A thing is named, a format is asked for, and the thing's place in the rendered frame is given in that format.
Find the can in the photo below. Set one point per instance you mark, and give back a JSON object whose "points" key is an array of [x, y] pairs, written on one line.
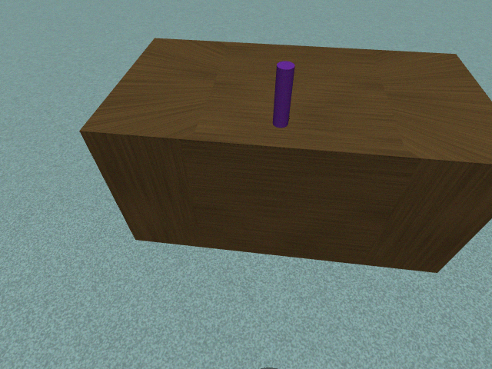
{"points": [[282, 95]]}

